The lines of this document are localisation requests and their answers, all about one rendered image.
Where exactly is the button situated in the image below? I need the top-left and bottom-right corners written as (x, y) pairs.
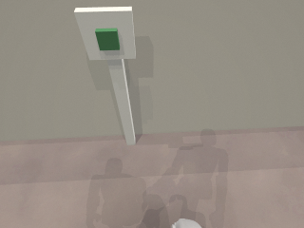
top-left (95, 28), bottom-right (120, 51)

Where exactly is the panel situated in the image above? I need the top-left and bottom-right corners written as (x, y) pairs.
top-left (74, 7), bottom-right (136, 145)

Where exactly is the right robot thigh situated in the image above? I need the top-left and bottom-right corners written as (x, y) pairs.
top-left (171, 218), bottom-right (201, 228)

